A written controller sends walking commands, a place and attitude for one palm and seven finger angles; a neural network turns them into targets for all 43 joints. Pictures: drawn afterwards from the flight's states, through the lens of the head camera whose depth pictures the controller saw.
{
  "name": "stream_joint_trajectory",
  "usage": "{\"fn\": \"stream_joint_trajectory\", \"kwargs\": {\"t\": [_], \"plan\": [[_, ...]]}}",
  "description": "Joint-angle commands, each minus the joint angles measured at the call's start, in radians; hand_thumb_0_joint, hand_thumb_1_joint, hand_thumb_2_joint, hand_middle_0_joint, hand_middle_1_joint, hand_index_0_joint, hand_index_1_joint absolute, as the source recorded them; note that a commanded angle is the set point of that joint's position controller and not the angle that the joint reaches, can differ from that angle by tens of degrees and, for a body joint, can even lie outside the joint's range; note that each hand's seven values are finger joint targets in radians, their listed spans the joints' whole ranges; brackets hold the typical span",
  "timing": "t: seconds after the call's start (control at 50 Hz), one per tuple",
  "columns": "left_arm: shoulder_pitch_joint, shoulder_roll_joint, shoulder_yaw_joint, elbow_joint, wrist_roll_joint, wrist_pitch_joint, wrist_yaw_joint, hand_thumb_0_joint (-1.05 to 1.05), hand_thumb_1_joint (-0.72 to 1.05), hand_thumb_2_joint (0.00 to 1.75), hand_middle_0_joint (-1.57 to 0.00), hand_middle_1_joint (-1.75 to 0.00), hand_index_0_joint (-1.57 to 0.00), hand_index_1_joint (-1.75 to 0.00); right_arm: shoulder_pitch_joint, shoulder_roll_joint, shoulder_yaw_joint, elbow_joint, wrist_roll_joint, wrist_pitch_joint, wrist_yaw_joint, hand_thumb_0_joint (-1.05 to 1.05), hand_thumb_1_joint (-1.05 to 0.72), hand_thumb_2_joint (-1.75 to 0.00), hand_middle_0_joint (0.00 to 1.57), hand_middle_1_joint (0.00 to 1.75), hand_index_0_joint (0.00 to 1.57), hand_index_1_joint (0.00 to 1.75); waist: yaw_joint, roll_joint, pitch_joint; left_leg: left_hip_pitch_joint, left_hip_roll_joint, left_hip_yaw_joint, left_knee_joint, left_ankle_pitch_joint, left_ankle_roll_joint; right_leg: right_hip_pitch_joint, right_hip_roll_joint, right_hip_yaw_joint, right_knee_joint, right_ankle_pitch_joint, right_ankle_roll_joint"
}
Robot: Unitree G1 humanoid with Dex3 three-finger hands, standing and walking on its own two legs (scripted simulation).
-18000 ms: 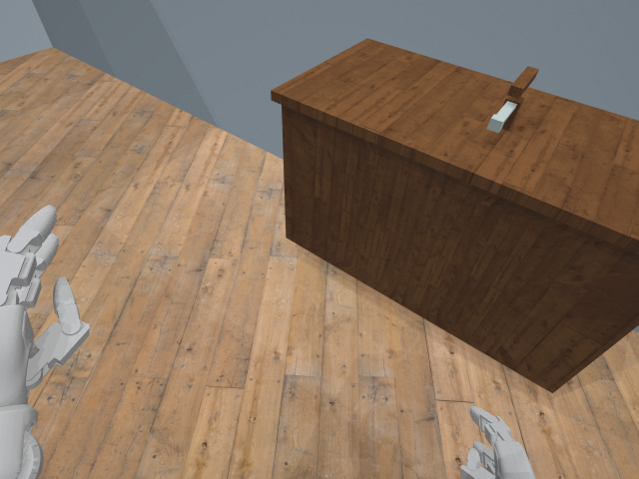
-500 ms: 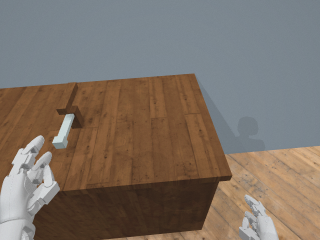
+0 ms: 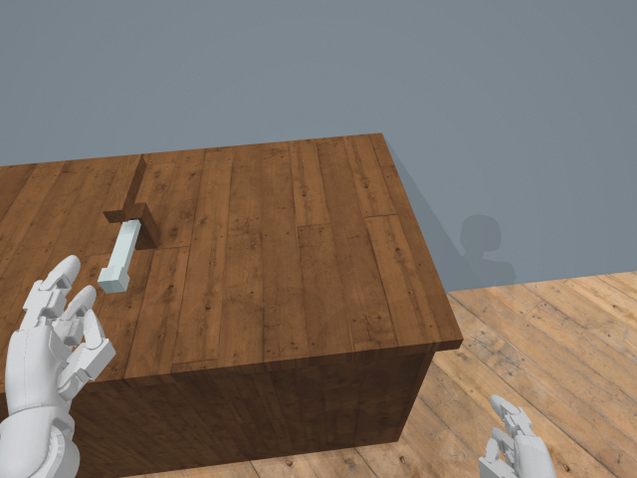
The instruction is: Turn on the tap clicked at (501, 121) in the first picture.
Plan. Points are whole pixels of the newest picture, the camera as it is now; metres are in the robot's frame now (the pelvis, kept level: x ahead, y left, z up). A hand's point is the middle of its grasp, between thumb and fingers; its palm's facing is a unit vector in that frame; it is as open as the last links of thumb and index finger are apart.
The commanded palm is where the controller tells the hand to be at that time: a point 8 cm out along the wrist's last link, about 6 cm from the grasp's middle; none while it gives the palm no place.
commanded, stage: reach beside the lever's end, fingers flat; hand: left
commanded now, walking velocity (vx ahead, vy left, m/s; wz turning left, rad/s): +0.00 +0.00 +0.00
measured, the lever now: (114, 279) +0.35 +0.34 +0.04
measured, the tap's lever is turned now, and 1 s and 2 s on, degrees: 0 0 2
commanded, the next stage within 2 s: push the lever round in 1.50 s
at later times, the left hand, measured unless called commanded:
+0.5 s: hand (104, 318) +0.26 +0.29 +0.08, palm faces +0.44 -0.89 -0.12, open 7.6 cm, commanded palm +0.23 +0.34 +0.07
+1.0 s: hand (93, 299) +0.30 +0.34 +0.06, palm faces +0.45 -0.89 -0.11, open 7.8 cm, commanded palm +0.27 +0.38 +0.04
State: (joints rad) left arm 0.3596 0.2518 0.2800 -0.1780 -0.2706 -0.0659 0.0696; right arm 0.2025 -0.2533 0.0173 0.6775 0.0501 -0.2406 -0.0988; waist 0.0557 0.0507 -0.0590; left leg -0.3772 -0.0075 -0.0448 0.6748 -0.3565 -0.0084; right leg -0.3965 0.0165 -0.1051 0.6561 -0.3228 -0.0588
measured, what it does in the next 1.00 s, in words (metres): stands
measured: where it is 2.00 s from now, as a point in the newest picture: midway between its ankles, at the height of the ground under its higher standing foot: outside the picture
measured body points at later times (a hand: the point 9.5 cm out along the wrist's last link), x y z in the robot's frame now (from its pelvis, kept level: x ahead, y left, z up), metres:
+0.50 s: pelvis +0.00 +0.01 +0.00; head +0.03 +0.00 +0.45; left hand +0.24 +0.34 +0.09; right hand +0.17 -0.24 -0.10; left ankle +0.00 +0.13 -0.72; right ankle +0.01 -0.08 -0.72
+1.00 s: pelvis -0.01 +0.01 -0.01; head +0.05 +0.01 +0.43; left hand +0.28 +0.39 +0.06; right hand +0.13 -0.25 -0.12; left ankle +0.00 +0.13 -0.72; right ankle +0.01 -0.08 -0.72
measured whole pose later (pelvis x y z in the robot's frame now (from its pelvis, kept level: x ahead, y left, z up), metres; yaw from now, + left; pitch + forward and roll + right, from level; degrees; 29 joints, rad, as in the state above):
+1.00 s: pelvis -0.01 +0.01 -0.01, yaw -1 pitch +10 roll -1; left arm -0.12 0.40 0.50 0.51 -0.25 -0.26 -0.10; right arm 0.22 -0.27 0.00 0.71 0.03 -0.14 -0.11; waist 0.01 0.03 -0.06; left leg -0.57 0.00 -0.04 0.79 -0.39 0.01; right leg -0.58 0.02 -0.10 0.74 -0.33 -0.04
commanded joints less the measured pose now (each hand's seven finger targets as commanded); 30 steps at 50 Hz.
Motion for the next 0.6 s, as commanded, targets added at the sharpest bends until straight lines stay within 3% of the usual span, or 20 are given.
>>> {"fn": "stream_joint_trajectory", "kwargs": {"t": [0.0, 0.02, 0.08, 0.12, 0.16, 0.18, 0.22, 0.24, 0.28, 0.36, 0.38, 0.42, 0.46, 0.48, 0.52, 0.56, 0.58], "plan": [[-0.16, 0.205, 0.131, -0.158, 0.011, -0.072, 0.008, 0.0, 0.9, 0.9, -0.19, -0.26, -0.19, -0.26, -0.119, -0.111, -0.041, -0.153, 0.006, -0.04, -0.01, 0.0, -0.9, -0.9, 0.2, 0.3, 0.2, 0.3, -0.001, -0.002, -0.115, -0.015, -0.003, 0.002, -0.093, 0.178, 0.033, 0.105, -0.046, 0.084, -0.129, 0.116, 0.044], [-0.193, 0.198, 0.121, -0.148, 0.013, -0.077, 0.008, 0.0, 0.9, 0.9, -0.19, -0.26, -0.19, -0.26, -0.119, -0.113, -0.039, -0.153, 0.007, -0.039, -0.01, 0.0, -0.9, -0.9, 0.2, 0.3, 0.2, 0.3, -0.01, -0.019, -0.11, -0.009, -0.001, 0.001, -0.094, 0.184, 0.032, 0.096, -0.042, 0.077, -0.128, 0.121, 0.044], [-0.219, 0.241, 0.167, -0.104, 0.016, -0.098, 0.007, 0.0, 0.9, 0.9, -0.18, -0.25, -0.18, -0.25, -0.119, -0.117, -0.043, -0.139, 0.003, -0.036, -0.011, 0.0, -0.9, -0.9, 0.2, 0.3, 0.2, 0.3, -0.004, -0.001, -0.129, -0.011, -0.002, 0.001, -0.089, 0.191, 0.033, 0.106, -0.039, 0.082, -0.123, 0.131, 0.041], [-0.246, 0.219, 0.145, -0.074, 0.013, -0.112, -0.007, 0.0, 0.9, 0.9, -0.18, -0.25, -0.18, -0.25, -0.112, -0.119, -0.045, -0.14, 0.002, -0.034, -0.009, 0.0, -0.9, -0.9, 0.2, 0.3, 0.2, 0.3, -0.011, -0.017, -0.148, -0.01, -0.001, 0.003, -0.086, 0.209, 0.032, 0.112, -0.039, 0.08, -0.114, 0.16, 0.042], [-0.268, 0.223, 0.143, -0.037, 0.008, -0.117, -0.023, 0.0, 0.9, 0.9, -0.18, -0.24, -0.18, -0.24, -0.109, -0.121, -0.044, -0.133, 0.004, -0.033, -0.009, 0.0, -0.9, -0.9, 0.2, 0.3, 0.2, 0.3, -0.016, 0.006, -0.146, -0.009, -0.001, 0.004, -0.084, 0.214, 0.031, 0.103, -0.038, 0.08, -0.112, 0.17, 0.04], [-0.265, 0.239, 0.163, -0.031, 0.014, -0.122, -0.025, 0.0, 0.9, 0.9, -0.18, -0.24, -0.18, -0.24, -0.11, -0.12, -0.044, -0.131, 0.005, -0.032, -0.01, 0.0, -0.9, -0.9, 0.2, 0.3, 0.2, 0.3, -0.005, 0.029, -0.15, -0.004, -0.001, 0.001, -0.089, 0.224, 0.027, 0.112, -0.036, 0.076, -0.107, 0.175, 0.035], [-0.287, 0.218, 0.136, -0.007, 0.012, -0.127, -0.037, 0.0, 0.9, 0.9, -0.18, -0.23, -0.18, -0.23, -0.103, -0.126, -0.046, -0.136, 0.003, -0.032, -0.011, 0.0, -0.9, -0.9, 0.2, 0.3, 0.2, 0.3, -0.016, -0.002, -0.157, -0.003, 0.0, 0.003, -0.086, 0.231, 0.03, 0.102, -0.035, 0.074, -0.103, 0.189, 0.039], [-0.291, 0.236, 0.16, 0.02, 0.006, -0.126, -0.04, 0.0, 0.9, 0.9, -0.18, -0.23, -0.18, -0.23, -0.098, -0.129, -0.049, -0.131, 0.004, -0.029, -0.012, 0.0, -0.9, -0.9, 0.2, 0.3, 0.2, 0.3, -0.014, -0.031, -0.157, -0.011, 0.001, 0.0, -0.086, 0.23, 0.029, 0.103, -0.032, 0.072, -0.102, 0.19, 0.04], [-0.296, 0.256, 0.186, 0.042, 0.008, -0.13, -0.041, 0.0, 0.9, 0.9, -0.18, -0.22, -0.18, -0.22, -0.104, -0.128, -0.05, -0.13, 0.004, -0.023, -0.014, 0.0, -0.9, -0.9, 0.2, 0.3, 0.2, 0.3, -0.007, -0.016, -0.156, -0.019, 0.0, 0.002, -0.085, 0.228, 0.03, 0.11, -0.033, 0.076, -0.102, 0.19, 0.039], [-0.349, 0.247, 0.171, 0.073, 0.011, -0.153, -0.044, 0.0, 0.9, 0.9, -0.17, -0.21, -0.17, -0.21, -0.094, -0.131, -0.053, -0.129, 0.0, -0.017, -0.015, 0.0, -0.9, -0.9, 0.2, 0.3, 0.2, 0.3, -0.013, -0.004, -0.174, -0.009, 0.0, 0.002, -0.08, 0.243, 0.027, 0.096, -0.03, 0.073, -0.092, 0.2, 0.039], [-0.368, 0.273, 0.19, 0.08, 0.022, -0.162, -0.04, 0.0, 0.9, 0.9, -0.17, -0.21, -0.17, -0.21, -0.095, -0.13, -0.051, -0.12, 0.001, -0.015, -0.015, 0.0, -0.9, -0.9, 0.2, 0.3, 0.2, 0.3, -0.015, 0.017, -0.166, -0.009, 0.001, 0.0, -0.081, 0.241, 0.026, 0.093, -0.03, 0.073, -0.091, 0.195, 0.036], [-0.394, 0.25, 0.163, 0.094, 0.025, -0.176, -0.044, 0.0, 0.9, 0.9, -0.17, -0.21, -0.17, -0.21, -0.092, -0.131, -0.054, -0.122, -0.002, -0.012, -0.014, 0.0, -0.9, -0.9, 0.2, 0.3, 0.2, 0.3, -0.022, 0.007, -0.182, -0.008, 0.002, 0.001, -0.077, 0.245, 0.026, 0.084, -0.029, 0.071, -0.083, 0.199, 0.037], [-0.393, 0.272, 0.185, 0.124, 0.023, -0.188, -0.049, 0.0, 0.9, 0.9, -0.17, -0.2, -0.17, -0.2, -0.081, -0.136, -0.058, -0.117, -0.006, -0.008, -0.014, 0.0, -0.9, -0.9, 0.2, 0.3, 0.2, 0.3, -0.018, -0.01, -0.202, -0.013, 0.002, 0.0, -0.071, 0.262, 0.024, 0.095, -0.027, 0.071, -0.073, 0.22, 0.037], [-0.395, 0.288, 0.203, 0.133, 0.028, -0.191, -0.048, 0.0, 0.9, 0.9, -0.17, -0.2, -0.17, -0.2, -0.086, -0.135, -0.057, -0.115, -0.006, -0.004, -0.016, 0.0, -0.9, -0.9, 0.2, 0.3, 0.2, 0.3, -0.014, 0.012, -0.197, -0.014, 0.001, 0.001, -0.068, 0.266, 0.025, 0.094, -0.027, 0.072, -0.072, 0.226, 0.036], [-0.432, 0.301, 0.213, 0.187, 0.02, -0.193, -0.061, 0.0, 0.9, 0.9, -0.16, -0.19, -0.16, -0.19, -0.081, -0.138, -0.056, -0.11, -0.003, 0.007, -0.017, 0.0, -0.9, -0.9, 0.2, 0.3, 0.2, 0.3, -0.023, -0.021, -0.185, -0.043, 0.001, 0.001, -0.065, 0.24, 0.027, 0.086, -0.028, 0.074, -0.071, 0.21, 0.038], [-0.453, 0.318, 0.225, 0.216, 0.016, -0.197, -0.075, 0.0, 0.9, 0.9, -0.16, -0.19, -0.16, -0.19, -0.078, -0.14, -0.057, -0.11, -0.003, 0.013, -0.02, 0.0, -0.9, -0.9, 0.2, 0.3, 0.2, 0.3, -0.021, -0.004, -0.191, -0.052, -0.001, 0.003, -0.06, 0.236, 0.03, 0.086, -0.028, 0.078, -0.069, 0.207, 0.038], [-0.483, 0.335, 0.235, 0.21, 0.023, -0.205, -0.075, 0.0, 0.9, 0.9, -0.16, -0.19, -0.16, -0.19, -0.08, -0.137, -0.055, -0.107, -0.003, 0.015, -0.021, 0.0, -0.9, -0.9, 0.2, 0.3, 0.2, 0.3, -0.019, 0.034, -0.195, -0.044, -0.002, 0.003, -0.059, 0.24, 0.03, 0.088, -0.029, 0.08, -0.067, 0.209, 0.035]]}}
